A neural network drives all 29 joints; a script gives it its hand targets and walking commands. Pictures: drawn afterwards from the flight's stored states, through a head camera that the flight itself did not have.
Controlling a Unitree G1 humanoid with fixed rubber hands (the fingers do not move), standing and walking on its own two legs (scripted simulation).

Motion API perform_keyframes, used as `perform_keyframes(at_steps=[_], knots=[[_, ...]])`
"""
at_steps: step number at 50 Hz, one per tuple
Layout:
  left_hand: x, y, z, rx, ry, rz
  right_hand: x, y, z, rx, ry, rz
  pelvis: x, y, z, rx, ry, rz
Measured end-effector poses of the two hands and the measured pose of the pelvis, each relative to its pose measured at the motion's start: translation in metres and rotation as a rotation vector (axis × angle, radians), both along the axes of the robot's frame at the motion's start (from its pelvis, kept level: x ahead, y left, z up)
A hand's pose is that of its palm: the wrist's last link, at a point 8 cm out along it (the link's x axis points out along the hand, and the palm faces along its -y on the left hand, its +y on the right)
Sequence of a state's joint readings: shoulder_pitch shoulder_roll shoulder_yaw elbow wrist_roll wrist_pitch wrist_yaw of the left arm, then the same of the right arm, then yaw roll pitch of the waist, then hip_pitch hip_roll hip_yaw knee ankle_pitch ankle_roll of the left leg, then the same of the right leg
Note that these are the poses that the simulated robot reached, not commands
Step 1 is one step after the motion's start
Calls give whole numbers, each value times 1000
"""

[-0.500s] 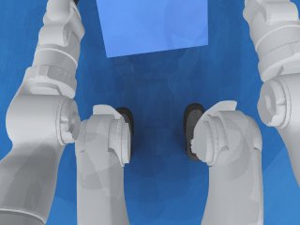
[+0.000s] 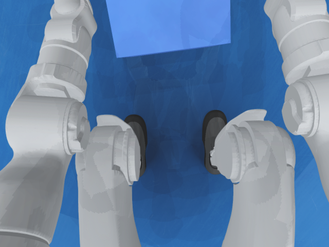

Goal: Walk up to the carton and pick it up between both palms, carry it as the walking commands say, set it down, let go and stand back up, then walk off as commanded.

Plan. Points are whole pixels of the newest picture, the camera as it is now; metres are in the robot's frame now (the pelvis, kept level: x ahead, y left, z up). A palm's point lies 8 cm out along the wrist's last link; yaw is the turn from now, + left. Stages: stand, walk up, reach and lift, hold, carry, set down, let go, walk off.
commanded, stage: reach and lift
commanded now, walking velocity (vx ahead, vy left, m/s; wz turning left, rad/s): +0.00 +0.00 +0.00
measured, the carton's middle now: out of the picture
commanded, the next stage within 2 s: none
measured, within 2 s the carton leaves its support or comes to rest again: leaves its support in 1.02 s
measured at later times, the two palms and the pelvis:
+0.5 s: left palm out of the picture +0.54 +0.15 -0.19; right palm out of the picture +0.55 -0.15 -0.19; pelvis +0.00 +0.00 +0.00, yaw +1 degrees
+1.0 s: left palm out of the picture +0.54 +0.14 -0.18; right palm out of the picture +0.55 -0.16 -0.18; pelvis +0.01 +0.00 -0.01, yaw +0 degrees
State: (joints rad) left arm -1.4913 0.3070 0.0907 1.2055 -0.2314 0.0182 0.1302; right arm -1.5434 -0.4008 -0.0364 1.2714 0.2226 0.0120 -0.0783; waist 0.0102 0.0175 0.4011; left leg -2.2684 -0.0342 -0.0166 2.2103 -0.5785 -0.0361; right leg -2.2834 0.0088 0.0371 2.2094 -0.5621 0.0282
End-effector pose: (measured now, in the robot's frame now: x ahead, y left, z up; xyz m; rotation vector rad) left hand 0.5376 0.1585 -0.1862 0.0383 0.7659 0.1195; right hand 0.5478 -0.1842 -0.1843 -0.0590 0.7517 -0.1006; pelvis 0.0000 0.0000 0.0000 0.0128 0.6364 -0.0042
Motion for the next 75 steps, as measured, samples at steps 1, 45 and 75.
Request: perform_keyframes(at_steps=[1, 45, 75], knots=[[0, 0, 0, 2, 0, 2, 0, 2, 0, 2, -1, 4, 0, 0, 0, 0, -1, 0], [7, -11, 0, -37, 35, -24, 4, 23, -1, 45, 37, 72, 10, -2, -10, 1, -26, 10], [9, -22, 70, -8, -54, 66, 9, 24, 72, 1, -45, 5, 1, -2, 13, 1, 64, -1]])
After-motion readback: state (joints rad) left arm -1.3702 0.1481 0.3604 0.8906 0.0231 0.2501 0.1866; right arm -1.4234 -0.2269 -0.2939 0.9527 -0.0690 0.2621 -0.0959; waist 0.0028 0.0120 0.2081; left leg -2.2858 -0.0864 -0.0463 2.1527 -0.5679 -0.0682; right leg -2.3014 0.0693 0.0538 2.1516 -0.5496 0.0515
